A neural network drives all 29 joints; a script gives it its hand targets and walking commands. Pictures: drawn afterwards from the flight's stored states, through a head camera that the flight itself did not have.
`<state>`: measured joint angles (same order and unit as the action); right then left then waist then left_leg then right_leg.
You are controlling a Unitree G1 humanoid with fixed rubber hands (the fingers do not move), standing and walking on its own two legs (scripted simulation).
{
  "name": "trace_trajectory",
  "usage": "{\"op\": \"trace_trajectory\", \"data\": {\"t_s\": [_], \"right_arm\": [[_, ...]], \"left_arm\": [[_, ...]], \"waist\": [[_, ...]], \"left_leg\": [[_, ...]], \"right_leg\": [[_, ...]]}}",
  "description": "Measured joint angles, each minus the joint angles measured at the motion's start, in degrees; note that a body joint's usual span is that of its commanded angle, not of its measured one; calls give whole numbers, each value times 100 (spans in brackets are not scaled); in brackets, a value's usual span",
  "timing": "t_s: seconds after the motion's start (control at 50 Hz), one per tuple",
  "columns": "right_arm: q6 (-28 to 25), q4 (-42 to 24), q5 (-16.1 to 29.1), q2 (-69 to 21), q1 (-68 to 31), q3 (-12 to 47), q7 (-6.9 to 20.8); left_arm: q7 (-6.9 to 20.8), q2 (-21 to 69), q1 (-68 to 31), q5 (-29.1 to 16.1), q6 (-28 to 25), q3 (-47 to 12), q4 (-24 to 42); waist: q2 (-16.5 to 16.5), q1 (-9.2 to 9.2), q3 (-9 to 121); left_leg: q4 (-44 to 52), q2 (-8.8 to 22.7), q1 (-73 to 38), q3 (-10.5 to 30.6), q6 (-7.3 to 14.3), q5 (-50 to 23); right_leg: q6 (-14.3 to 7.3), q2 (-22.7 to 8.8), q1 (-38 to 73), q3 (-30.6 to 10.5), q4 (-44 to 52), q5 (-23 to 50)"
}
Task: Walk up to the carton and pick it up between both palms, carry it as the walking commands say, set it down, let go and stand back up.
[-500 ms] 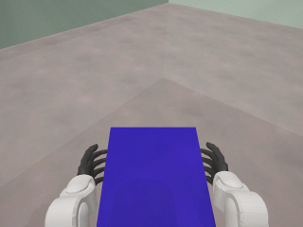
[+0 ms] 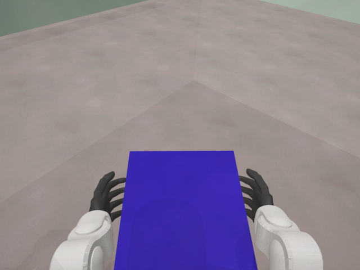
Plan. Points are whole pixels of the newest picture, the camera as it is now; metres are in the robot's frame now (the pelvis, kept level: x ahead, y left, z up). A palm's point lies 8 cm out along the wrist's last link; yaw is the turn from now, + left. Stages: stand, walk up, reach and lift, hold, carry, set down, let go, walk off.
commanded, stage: carry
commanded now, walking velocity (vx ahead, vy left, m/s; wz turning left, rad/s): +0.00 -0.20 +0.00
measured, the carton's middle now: (181, 225) +0.24 +0.00 +0.02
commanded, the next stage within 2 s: none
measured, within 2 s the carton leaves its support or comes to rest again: neither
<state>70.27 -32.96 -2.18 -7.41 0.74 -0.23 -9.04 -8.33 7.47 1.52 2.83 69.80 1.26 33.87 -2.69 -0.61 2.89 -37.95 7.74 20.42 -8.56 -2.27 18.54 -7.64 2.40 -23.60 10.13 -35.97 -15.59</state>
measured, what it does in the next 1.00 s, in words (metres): steps to the right: left foot, then right foot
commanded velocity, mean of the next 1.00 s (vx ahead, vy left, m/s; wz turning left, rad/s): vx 0.00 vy -0.15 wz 0.00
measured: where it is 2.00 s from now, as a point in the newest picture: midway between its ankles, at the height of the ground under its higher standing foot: outside the picture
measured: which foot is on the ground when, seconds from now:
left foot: down 0.00-0.18, up 0.20-0.50, down 0.52-0.90, up 0.92-1.00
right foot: down 0.00-0.54, up 0.56-0.88, down 0.90-1.00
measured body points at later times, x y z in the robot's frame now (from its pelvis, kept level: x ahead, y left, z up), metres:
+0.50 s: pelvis -0.03 -0.04 +0.01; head -0.02 -0.03 +0.46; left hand +0.21 +0.12 +0.09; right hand +0.23 -0.17 +0.10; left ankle -0.08 +0.05 -0.71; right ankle +0.04 -0.05 -0.72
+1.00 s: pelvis -0.07 -0.15 +0.01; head -0.06 -0.17 +0.46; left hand +0.18 -0.01 +0.09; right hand +0.18 -0.31 +0.08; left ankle -0.09 +0.00 -0.69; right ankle -0.02 -0.28 -0.72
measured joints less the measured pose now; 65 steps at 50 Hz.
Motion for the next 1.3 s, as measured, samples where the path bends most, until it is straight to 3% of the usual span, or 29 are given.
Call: {"op": "trace_trajectory", "data": {"t_s": [0.04, 0.1, 0.14, 0.16, 0.18, 0.2, 0.22, 0.28, 0.34, 0.44, 0.5, 0.52, 0.54, 0.56, 0.58, 0.64, 0.68, 0.74, 0.84, 0.88, 0.9, 0.92, 0.96, 1.04, 1.12, 1.18, 1.3], "right_arm": [[-1, 11, -7, -3, 19, 37, 3], [14, 33, -50, -1, 6, 82, 5], [31, 73, -100, -2, -10, 101, 5], [41, 92, -119, 0, -17, 101, 5], [51, 94, -129, 2, -15, 85, 4], [58, 87, -132, 2, -12, 53, 4], [66, 74, -126, 2, -14, 12, 2], [73, 47, -87, 4, -46, -46, -4], [21, 45, -39, 6, -86, -30, -8], [-49, -49, -15, 5, -85, 7, -12], [-56, -83, -7, 4, -38, 14, -9], [-56, -81, -7, 2, -21, 23, -4], [-80, -29, -14, -2, -3, 50, 2], [-73, 5, -20, -2, 18, 61, 8], [-51, 11, -22, -3, 54, 56, 13], [-19, -43, -20, -15, 178, 22, 20], [-29, -92, -17, -17, 165, -4, 22], [-62, -195, -7, -9, 85, -27, 23], [-52, -264, -27, -3, 6, -10, 26], [-19, -267, -52, -3, 22, 6, 27], [-6, -257, -59, 1, 15, -6, 30], [14, -204, -61, 7, 3, -61, 42], [95, -87, -57, 7, -28, -156, 46], [130, -6, -54, 1, 27, -129, 29], [38, -58, -12, 4, -17, -96, 21], [-33, 38, -12, 2, -71, -58, 26], [48, 272, -61, 0, 4, -39, 60]], "left_arm": [[-1, 1, 32, -3, 30, 22, 41], [2, -1, 10, -31, 64, 75, 33], [11, -6, -26, -61, 61, 113, -46], [13, -6, -48, -73, 59, 124, -91], [15, -6, -77, -77, 61, 119, -135], [17, -8, -112, -76, 55, 96, -186], [17, -10, -139, -71, 38, 66, -232], [16, -5, -123, -51, -34, 16, -248], [13, -1, -60, -27, -86, 20, -141], [9, -1, -30, -37, -130, 26, 15], [4, 1, -11, -30, -97, 10, 61], [3, 0, -2, -24, -76, 10, 76], [2, -2, 8, -21, -51, 34, 76], [2, 0, 44, -14, -28, 33, 69], [1, 5, 75, -4, -8, 16, 53], [-2, 4, 80, 18, 71, -51, 34], [-4, -3, 17, 20, 77, -69, 45], [-16, -10, -86, 2, 44, -68, 125], [-29, -13, -148, -34, 39, -32, 200], [-28, -12, -138, -49, 58, -21, 186], [-27, -9, -140, -48, 56, -31, 156], [-27, -5, -132, -27, 6, -75, 39], [-26, -6, -99, -5, -60, -135, -187], [-21, 6, 17, -13, -80, -119, -255], [-16, 9, 61, 0, -170, -108, -111], [-10, -1, 28, 13, -173, -49, -99], [-11, 0, 23, 65, 60, -23, -251]], "waist": [[-32, 27, 25], [68, 44, 81], [178, 88, 106], [251, 100, 103], [297, 94, 107], [297, 82, 108], [278, 59, 89], [206, 34, -13], [161, 57, -63], [82, 124, -2], [-2, 164, 54], [-35, 163, 66], [-136, 174, 42], [-128, 147, 46], [-61, 104, 46], [74, 15, 11], [140, 18, -32], [257, 75, -82], [395, 116, -46], [387, 126, 11], [374, 137, 39], [440, 119, 42], [565, 58, 13], [551, -58, -106], [423, -21, 1], [259, 21, 105], [14, 118, 376]], "left_leg": [[75, -14, -51, -66, -90, -42], [-41, 34, -14, -103, -122, 55], [-166, 121, 10, -98, -164, 122], [-222, 191, 20, -70, -203, 149], [-282, 236, 63, -21, -194, 172], [-518, 225, 181, 52, -188, 535], [-911, 171, 348, 146, -155, 943], [-2093, -27, 742, 271, -8, 1281], [-2311, -179, 755, 198, 67, 1165], [-1282, -385, 312, 71, 180, 1277], [-57, -464, -269, -165, 248, 1017], [482, -465, -512, -279, 289, 577], [762, -479, -639, -359, 336, 57], [814, -438, -651, -368, 354, -105], [819, -376, -650, -335, 354, -118], [987, -238, -733, -210, 286, -146], [1064, -117, -737, -157, 220, -227], [1034, 142, -642, -113, 93, -295], [748, 532, -392, -48, -207, -266], [451, 619, -262, -19, -357, -145], [222, 645, -164, -4, -398, -37], [-55, 628, -33, 119, -380, 332], [-805, 444, 293, 408, -269, 1153], [-1649, -29, 574, 391, -31, 1179], [-713, -388, 260, 251, 167, 1021], [581, -518, -216, 168, 293, -200], [994, -583, -494, 136, 308, -397]], "right_leg": [[146, -40, -30, -37, -56, -25], [586, -107, -168, -144, -478, -453], [651, -177, -125, -87, -471, -387], [531, -143, -82, 2, -415, -276], [273, -91, -51, 71, -345, -219], [18, -68, -40, 128, -274, -184], [-101, -68, -20, 186, -183, -141], [-116, -64, 102, 294, 216, 93], [-159, -40, 155, 322, 500, 288], [-223, 17, 129, 417, 797, 504], [-233, 92, 156, 481, 1006, 649], [-205, 118, 169, 501, 1042, 680], [24, 86, 176, 468, 1007, 663], [390, 89, 35, 376, 570, 255], [623, 104, -182, 178, -163, -179], [864, -69, -623, -375, -1943, -616], [923, -274, -701, -608, -2263, -580], [992, -504, -646, -733, -1962, -613], [1011, -602, -135, -519, -543, -567], [980, -600, 309, -355, 442, -157], [964, -615, 417, -319, 777, 480], [926, -587, 376, -310, 708, 600], [820, -534, 293, -319, 540, 11], [713, -540, 224, -290, 545, 409], [636, -483, 128, -256, 598, 499], [611, -445, 87, -229, 505, 472], [601, -456, 368, -254, 930, 675]]}}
